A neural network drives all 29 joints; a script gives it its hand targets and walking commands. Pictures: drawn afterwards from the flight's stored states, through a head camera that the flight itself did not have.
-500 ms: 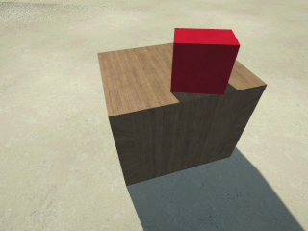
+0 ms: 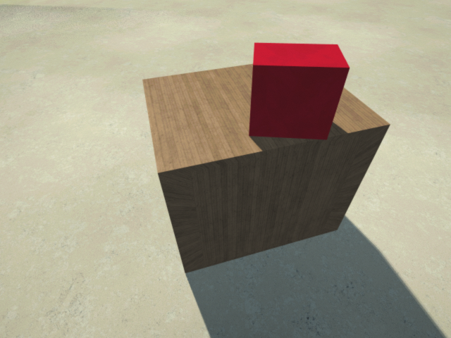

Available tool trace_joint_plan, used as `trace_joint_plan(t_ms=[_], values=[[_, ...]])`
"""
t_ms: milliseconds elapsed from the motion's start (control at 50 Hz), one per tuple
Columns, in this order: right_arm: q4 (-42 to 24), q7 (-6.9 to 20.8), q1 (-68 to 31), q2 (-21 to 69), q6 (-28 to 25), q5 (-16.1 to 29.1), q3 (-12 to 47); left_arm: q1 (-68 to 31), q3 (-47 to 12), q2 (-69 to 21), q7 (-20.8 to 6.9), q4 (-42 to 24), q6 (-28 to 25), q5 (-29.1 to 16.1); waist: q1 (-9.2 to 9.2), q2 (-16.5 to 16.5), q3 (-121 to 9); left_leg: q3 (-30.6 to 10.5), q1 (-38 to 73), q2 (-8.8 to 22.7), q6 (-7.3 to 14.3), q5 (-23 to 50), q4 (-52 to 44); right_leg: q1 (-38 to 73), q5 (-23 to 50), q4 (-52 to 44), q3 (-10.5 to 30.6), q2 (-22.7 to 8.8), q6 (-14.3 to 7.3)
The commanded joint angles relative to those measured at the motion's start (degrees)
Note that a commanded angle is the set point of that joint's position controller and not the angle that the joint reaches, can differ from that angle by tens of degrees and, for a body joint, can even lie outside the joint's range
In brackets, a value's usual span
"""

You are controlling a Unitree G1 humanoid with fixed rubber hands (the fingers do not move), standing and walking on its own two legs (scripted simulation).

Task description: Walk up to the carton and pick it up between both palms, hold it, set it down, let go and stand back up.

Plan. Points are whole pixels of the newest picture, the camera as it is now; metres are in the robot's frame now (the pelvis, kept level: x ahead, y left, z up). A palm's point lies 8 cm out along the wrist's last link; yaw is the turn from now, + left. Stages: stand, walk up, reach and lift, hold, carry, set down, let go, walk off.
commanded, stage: stand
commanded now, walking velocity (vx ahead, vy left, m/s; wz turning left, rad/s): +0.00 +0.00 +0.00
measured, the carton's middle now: (291, 92) +0.84 -0.22 +0.03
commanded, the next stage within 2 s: walk up in 0.12 s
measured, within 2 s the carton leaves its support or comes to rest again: neither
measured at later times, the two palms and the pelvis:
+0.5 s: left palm out of the picture +0.11 +0.27 -0.12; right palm out of the picture +0.05 -0.33 -0.11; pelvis +0.02 -0.02 +0.00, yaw +1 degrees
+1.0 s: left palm out of the picture +0.15 +0.12 -0.10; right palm out of the picture +0.22 -0.51 -0.11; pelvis +0.14 -0.19 +0.00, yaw +6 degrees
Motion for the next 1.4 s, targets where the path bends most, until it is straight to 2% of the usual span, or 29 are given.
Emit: trace_joint_plan(t_ms=[0,100,140,280,300,340,360,400,440,520,580,620,640,660,680,700,720,780,800,860,980,1080,1180,1200,1240,1260,1280,1320,1380], values=[[-2.26,-0.04,-5.03,-12.90,-0.75,-0.42,-2.58,-3.59,3.49,15.17,0.66,-0.11,-1.03,-0.01,1.01,-1.10,0.41,-5.27,1.82,6.32,2.24,6.84,-10.11,2.97,6.80,-9.49,8.03,-6.46,-2.87],[-2.43,-0.65,-4.04,-14.65,-1.09,-0.45,-2.94,-1.41,2.95,14.03,0.39,1.04,-1.09,0.17,-0.36,3.57,6.16,-6.53,0.05,6.41,2.23,1.77,-12.47,0.80,5.94,-11.61,7.56,-6.22,-2.80],[-2.81,0.03,-5.57,-12.44,-0.81,-0.06,-2.26,-2.73,3.18,15.51,0.85,0.50,-0.54,0.60,0.43,-1.52,3.77,-6.21,1.04,6.68,1.78,4.25,-12.50,1.00,2.54,-11.22,6.54,-5.23,-2.10],[-1.87,-0.05,-6.04,-13.49,-0.63,0.06,-2.31,-3.57,3.15,15.04,0.37,0.59,-1.35,0.47,0.27,-1.03,0.24,-6.51,3.10,6.93,2.16,4.60,-11.29,3.91,6.33,-13.07,6.91,-6.49,-2.00],[-3.33,-0.59,3.39,-21.80,-2.03,-0.79,-6.56,-2.82,7.78,21.80,-1.47,-5.59,-0.51,3.78,-0.55,-7.02,0.37,-12.84,0.77,8.10,7.19,-15.44,-9.55,-1.21,-16.11,-2.20,2.54,-1.72,-3.19],[-2.13,-1.58,12.64,-27.64,-3.20,-1.55,-9.14,-8.02,7.59,18.91,-3.00,-9.36,1.33,5.43,-5.40,7.26,8.73,-34.93,8.58,21.26,14.24,-37.49,-22.44,-26.82,-19.21,22.00,1.27,-1.59,-1.81],[-2.48,-1.69,12.52,-27.96,-3.60,-1.17,-8.93,-6.34,8.00,18.83,-3.23,-9.56,1.68,5.18,-3.99,4.00,6.66,-37.51,10.25,23.06,14.91,-38.04,-21.99,-30.51,-15.99,26.97,4.90,-3.02,-1.20],[-4.40,-1.77,8.15,-24.01,-4.65,-1.88,-8.41,-3.78,7.33,17.67,-4.00,-8.64,1.40,4.65,-0.97,3.41,9.04,-33.51,9.90,21.00,15.00,-30.49,-20.19,-32.65,-10.13,27.95,5.73,-5.67,-0.95],[-5.36,-1.43,9.16,-23.07,-4.96,-1.88,-7.47,-3.27,7.93,18.33,-4.62,-8.99,1.53,3.71,-1.02,2.29,5.89,-26.59,8.93,16.78,12.26,-23.90,-18.91,-28.36,-10.10,26.56,4.36,-5.20,0.05],[-7.87,-1.94,11.94,-24.62,-5.09,-1.44,-8.23,-9.26,7.28,16.53,-5.52,-12.50,1.49,4.08,-3.85,7.16,3.87,-23.43,10.97,18.34,14.47,-8.90,-13.66,-29.72,-8.85,20.80,3.50,-6.79,0.49],[-9.60,-1.76,8.19,-26.50,-4.84,-0.72,-8.12,-7.90,8.62,19.65,-5.50,-11.91,1.18,3.57,-1.09,10.38,4.12,-21.06,1.12,18.77,13.52,-7.30,-10.78,-17.95,-9.98,15.76,4.83,-7.64,0.38],[-11.65,-1.59,2.22,-24.24,-4.67,-1.19,-7.11,1.93,8.41,19.72,-5.56,-9.79,0.46,2.24,3.60,12.62,3.53,-9.76,-7.90,13.94,9.60,3.85,-4.93,-4.28,-3.21,8.01,1.03,-6.36,-0.70],[-11.91,-1.54,0.33,-23.32,-4.19,-1.19,-6.88,7.92,9.29,18.96,-5.08,-6.69,0.65,1.99,7.79,8.85,0.90,-6.99,-13.31,11.19,7.71,4.68,2.29,8.41,0.68,4.09,-1.15,-4.90,-0.36],[-11.43,-1.93,3.61,-18.77,-3.60,-1.58,-5.24,17.51,10.78,21.49,-4.12,-4.82,0.03,2.41,11.99,-2.70,-2.97,-3.66,-16.94,5.69,5.81,4.06,23.86,18.18,-0.41,-0.99,2.45,-5.26,0.11],[-12.05,-1.98,6.49,-12.55,-3.33,-1.05,-3.15,19.69,11.40,25.98,-3.08,-3.90,-0.09,3.14,12.37,-21.56,-4.02,-4.40,-27.82,-4.10,3.07,-21.76,40.26,18.09,-9.96,-7.10,17.86,-14.12,0.86],[-13.28,-2.83,7.76,-14.97,-2.76,-0.35,-3.86,11.01,10.78,27.54,-3.04,-7.18,0.01,3.28,6.94,-21.45,0.02,-3.06,-33.05,-4.60,2.12,-20.47,41.12,12.52,-24.21,-17.98,29.78,-18.86,-1.73],[-12.49,-2.99,7.24,-18.66,-2.04,-0.80,-4.82,7.29,10.54,27.34,-3.25,-9.99,0.08,2.96,5.69,-11.54,-0.36,-5.06,-30.06,-2.44,2.66,-17.04,44.85,6.37,-35.08,-23.91,34.32,-21.35,-3.31],[-8.37,-1.90,9.44,-22.19,-1.79,-0.28,-6.17,0.71,9.47,22.41,-3.03,-11.03,-0.62,2.25,1.38,-4.99,6.05,-3.59,-25.46,3.32,1.57,-5.72,38.67,0.43,-22.42,-22.38,22.47,-15.49,1.02],[-7.37,-1.78,10.96,-22.30,-1.70,0.20,-5.83,1.48,8.96,22.93,-3.15,-11.82,-0.93,2.48,1.17,-4.99,3.85,-5.35,-22.54,3.21,1.76,-2.95,35.10,0.71,-16.89,-20.54,16.38,-12.94,2.99],[-8.04,-1.32,12.24,-20.72,-1.44,0.82,-5.59,5.30,8.29,20.82,-3.09,-12.14,-0.78,2.81,1.95,-7.15,0.47,-3.24,-22.79,2.28,0.90,-0.98,28.59,7.97,-2.12,-15.90,8.65,-10.88,-2.03],[-8.70,-1.52,7.37,-19.69,-0.73,0.02,-4.88,9.15,8.74,20.68,-2.54,-13.78,-0.14,2.61,3.26,-3.54,5.10,-0.86,-25.78,2.44,1.51,0.23,24.10,10.44,6.29,-17.74,7.78,-11.60,2.11],[-11.54,-2.22,6.28,-18.42,-0.49,0.38,-4.44,10.49,8.61,20.33,-2.50,-14.80,0.52,2.97,4.33,-6.08,3.65,-1.06,-25.84,3.44,1.99,-2.23,16.17,15.72,12.30,-13.79,6.51,-13.55,-0.96],[-11.69,-2.67,6.85,-16.51,-1.18,0.30,-3.22,10.32,8.42,19.28,-2.27,-15.06,1.21,3.22,3.54,-4.84,2.42,7.07,-19.98,1.65,2.46,-1.11,8.12,19.83,35.45,-5.18,0.21,-9.41,0.51],[-11.36,-2.84,9.27,-15.51,-1.54,0.28,-3.09,7.86,8.49,18.87,-2.17,-15.99,1.16,2.91,1.73,-7.97,2.10,9.72,-14.83,0.90,2.33,0.72,4.67,15.00,41.97,-0.65,-3.02,-8.29,0.42],[-5.52,-4.15,26.97,-18.32,-2.00,0.90,-4.86,0.75,8.01,18.71,-2.01,-18.70,1.32,2.25,-7.60,4.54,-3.95,7.72,10.24,0.18,6.06,8.59,-6.98,1.79,37.08,22.07,-5.61,-4.97,3.41],[-5.03,-5.05,32.64,-21.98,-1.97,0.44,-6.83,2.66,7.62,16.16,-2.11,-19.01,1.33,2.93,-10.72,11.03,-6.79,-9.56,24.29,8.76,11.87,7.34,-6.36,-13.63,9.62,36.89,-4.30,0.34,5.01],[-6.46,-5.49,30.18,-26.26,-1.80,-0.19,-7.88,3.87,7.48,13.96,-2.67,-19.62,1.25,3.06,-7.82,13.11,-5.59,-33.79,26.09,20.14,17.84,-0.68,-7.07,-27.48,-19.01,47.15,0.27,3.75,5.89],[-9.70,-6.18,17.23,-28.49,-2.37,1.12,-8.55,-0.79,9.29,23.73,-3.29,-19.08,2.28,3.08,-4.82,-1.71,5.74,-44.23,7.03,31.46,23.58,-25.08,-17.20,-32.83,-20.97,54.01,10.98,-3.84,4.99],[-13.06,-5.28,5.40,-25.92,-3.90,-0.43,-6.72,7.38,9.18,21.51,-4.84,-14.05,3.16,1.74,3.01,-0.03,10.64,-19.56,-12.77,21.96,13.85,-16.01,-18.12,-17.72,-7.44,45.66,9.22,-5.65,1.58]])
